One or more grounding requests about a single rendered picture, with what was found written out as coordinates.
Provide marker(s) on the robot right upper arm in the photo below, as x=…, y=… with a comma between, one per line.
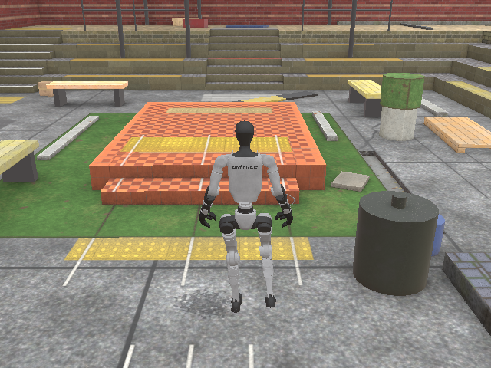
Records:
x=274, y=177

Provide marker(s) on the left robot forearm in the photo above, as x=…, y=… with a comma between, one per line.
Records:
x=207, y=202

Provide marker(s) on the humanoid robot torso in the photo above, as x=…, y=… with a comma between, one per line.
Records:
x=245, y=184

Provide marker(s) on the right robot forearm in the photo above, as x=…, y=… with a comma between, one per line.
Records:
x=283, y=202

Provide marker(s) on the robot right shin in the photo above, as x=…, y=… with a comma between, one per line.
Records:
x=268, y=271

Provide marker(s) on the right robot hand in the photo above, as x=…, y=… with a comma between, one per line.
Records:
x=282, y=216

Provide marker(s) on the robot left upper arm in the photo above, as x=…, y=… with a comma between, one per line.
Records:
x=216, y=175

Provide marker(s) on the left robot hand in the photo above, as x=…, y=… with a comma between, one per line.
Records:
x=209, y=216

